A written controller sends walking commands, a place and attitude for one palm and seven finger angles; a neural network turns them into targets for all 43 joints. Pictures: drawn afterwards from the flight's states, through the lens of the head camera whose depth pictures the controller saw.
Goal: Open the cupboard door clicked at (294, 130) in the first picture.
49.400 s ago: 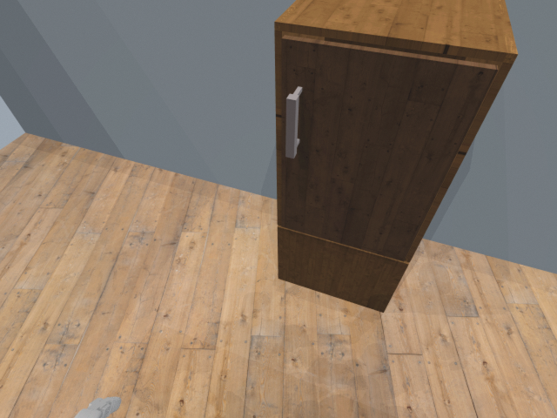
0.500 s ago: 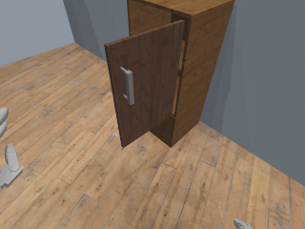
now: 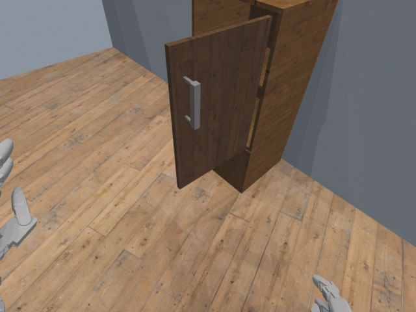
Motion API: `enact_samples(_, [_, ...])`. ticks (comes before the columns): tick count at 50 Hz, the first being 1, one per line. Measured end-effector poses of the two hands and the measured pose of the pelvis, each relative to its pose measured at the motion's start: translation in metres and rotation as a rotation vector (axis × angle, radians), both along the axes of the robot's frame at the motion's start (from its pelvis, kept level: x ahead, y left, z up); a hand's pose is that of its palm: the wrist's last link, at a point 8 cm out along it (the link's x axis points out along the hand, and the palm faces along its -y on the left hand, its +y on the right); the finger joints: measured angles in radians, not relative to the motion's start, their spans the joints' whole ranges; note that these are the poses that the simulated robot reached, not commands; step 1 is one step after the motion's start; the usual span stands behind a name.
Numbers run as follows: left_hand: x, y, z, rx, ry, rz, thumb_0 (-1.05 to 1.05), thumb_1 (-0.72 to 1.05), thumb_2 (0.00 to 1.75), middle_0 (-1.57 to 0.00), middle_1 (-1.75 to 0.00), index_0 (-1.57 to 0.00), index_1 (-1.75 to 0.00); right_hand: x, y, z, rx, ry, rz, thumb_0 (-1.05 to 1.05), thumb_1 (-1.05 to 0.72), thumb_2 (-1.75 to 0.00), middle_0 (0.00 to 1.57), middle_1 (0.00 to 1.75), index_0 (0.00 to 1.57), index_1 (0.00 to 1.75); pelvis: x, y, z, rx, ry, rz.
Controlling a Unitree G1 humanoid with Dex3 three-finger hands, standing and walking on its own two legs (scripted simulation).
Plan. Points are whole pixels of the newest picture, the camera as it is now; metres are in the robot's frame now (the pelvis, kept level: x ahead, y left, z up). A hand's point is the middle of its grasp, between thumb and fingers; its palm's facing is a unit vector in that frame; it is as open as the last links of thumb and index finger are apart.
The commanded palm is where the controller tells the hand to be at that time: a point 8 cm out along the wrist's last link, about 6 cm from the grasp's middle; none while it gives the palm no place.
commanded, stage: stop stepping back and stand still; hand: left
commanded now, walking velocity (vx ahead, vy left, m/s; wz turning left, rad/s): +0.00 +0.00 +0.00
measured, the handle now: (190, 103) +0.66 +0.09 +0.04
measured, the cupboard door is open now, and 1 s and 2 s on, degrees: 86 86 86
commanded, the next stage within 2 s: let the arm hang, fingers relaxed in 0.44 s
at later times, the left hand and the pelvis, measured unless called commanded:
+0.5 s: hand (36, 211) +0.22 +0.27 +0.15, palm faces +0.32 -0.79 -0.51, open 7.4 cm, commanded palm +0.16 +0.31 +0.19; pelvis +0.01 +0.01 +0.01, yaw -1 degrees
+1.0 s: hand out of the picture -0.01 +0.20 -0.16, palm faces +0.03 -0.98 -0.21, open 7.1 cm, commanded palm none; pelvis -0.01 +0.01 +0.01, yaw +2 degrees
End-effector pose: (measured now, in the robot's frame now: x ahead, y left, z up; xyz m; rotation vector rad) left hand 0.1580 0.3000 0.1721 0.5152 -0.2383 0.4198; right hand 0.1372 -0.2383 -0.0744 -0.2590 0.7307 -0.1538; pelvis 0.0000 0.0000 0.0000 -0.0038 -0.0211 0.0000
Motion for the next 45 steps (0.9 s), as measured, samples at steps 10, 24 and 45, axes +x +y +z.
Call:
enact_samples(10, [0.018,0.001,0.018,0.085,-0.009,-0.024,0.02,0.88,0.90,-0.21,-0.30,-0.21,-0.31,0.021,0.031,0.000,0.069,-0.016,0.035,0.02,-0.90,-0.90,0.20,0.30,0.21,0.30,0.015,0.002,0.003,0.008,0.004,-0.002])
enact_samples(24, [0.024,0.007,0.002,0.041,0.147,-0.069,0.02,0.88,0.89,-0.22,-0.30,-0.21,-0.31,0.024,0.008,0.013,0.009,-0.012,-0.052,0.02,-0.90,-0.90,0.20,0.30,0.20,0.30,0.013,0.014,0.011,0.001,0.025,-0.020])
enact_samples(45, [-0.135,-0.059,-0.305,-0.593,1.444,0.122,0.00,0.98,0.89,-0.21,-0.30,-0.21,-0.30,-0.097,0.008,-0.049,0.049,0.538,-0.033,0.01,-0.91,-0.90,0.20,0.30,0.20,0.30,-0.009,0.012,0.007,0.001,0.011,0.027])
